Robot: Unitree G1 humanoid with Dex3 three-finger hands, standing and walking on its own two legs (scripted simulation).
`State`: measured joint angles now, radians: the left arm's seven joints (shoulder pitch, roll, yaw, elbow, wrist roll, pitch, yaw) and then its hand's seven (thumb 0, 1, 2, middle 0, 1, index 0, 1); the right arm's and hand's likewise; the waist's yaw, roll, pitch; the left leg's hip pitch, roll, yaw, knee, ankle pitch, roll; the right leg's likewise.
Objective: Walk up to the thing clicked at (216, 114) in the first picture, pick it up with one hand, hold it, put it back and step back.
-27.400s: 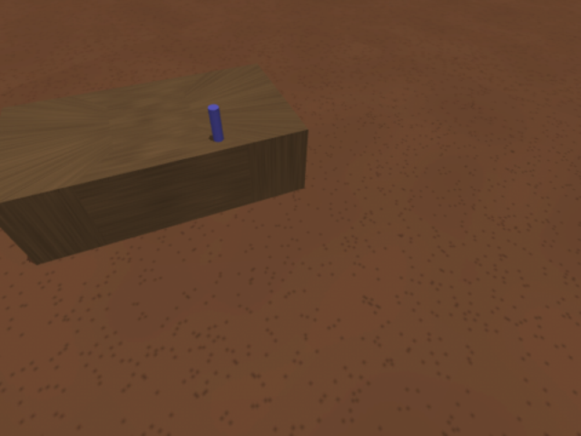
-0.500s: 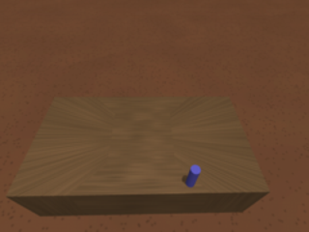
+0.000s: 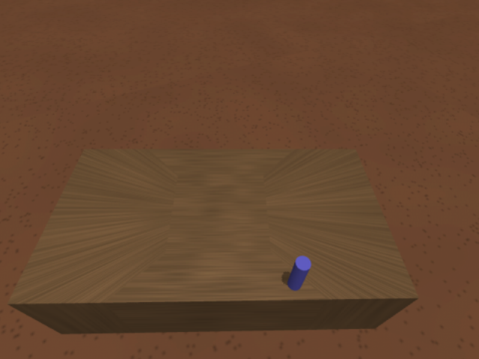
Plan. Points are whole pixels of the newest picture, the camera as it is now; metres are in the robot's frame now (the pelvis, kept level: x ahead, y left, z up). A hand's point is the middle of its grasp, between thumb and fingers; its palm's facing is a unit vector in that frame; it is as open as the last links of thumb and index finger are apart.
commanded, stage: stand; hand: right
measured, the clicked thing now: (298, 274) +0.40 -0.18 -0.35
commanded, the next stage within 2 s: step back in 0.66 s
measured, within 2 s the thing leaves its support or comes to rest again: neither
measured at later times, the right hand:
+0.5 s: hand out of the picture +0.07 -0.25 -0.16, palm faces -0.03 +0.94 -0.34, open 7.4 cm
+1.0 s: hand out of the picture +0.03 -0.25 -0.17, palm faces -0.02 +0.90 -0.43, open 7.4 cm
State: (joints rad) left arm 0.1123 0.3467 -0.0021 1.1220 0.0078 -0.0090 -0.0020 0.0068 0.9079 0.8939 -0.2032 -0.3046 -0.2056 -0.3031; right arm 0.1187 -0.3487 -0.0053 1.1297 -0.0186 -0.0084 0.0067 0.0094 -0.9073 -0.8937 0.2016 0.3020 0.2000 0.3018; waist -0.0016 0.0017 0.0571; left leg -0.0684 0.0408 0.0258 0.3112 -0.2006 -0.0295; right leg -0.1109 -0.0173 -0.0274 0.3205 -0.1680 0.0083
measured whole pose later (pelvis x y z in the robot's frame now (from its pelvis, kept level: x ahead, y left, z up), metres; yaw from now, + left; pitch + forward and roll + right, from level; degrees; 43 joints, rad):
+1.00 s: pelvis -0.06 +0.04 -0.03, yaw +0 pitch -1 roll -1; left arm 0.02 0.40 0.05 0.93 0.01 0.06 0.01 0.01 0.91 0.89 -0.20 -0.30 -0.21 -0.30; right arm 0.12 -0.41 -0.07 0.97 -0.01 0.03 0.02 0.01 -0.91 -0.89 0.20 0.30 0.20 0.30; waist -0.01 -0.03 0.16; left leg -0.29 -0.02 0.00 0.70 -0.39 0.03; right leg -0.40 -0.05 0.02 0.70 -0.31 0.01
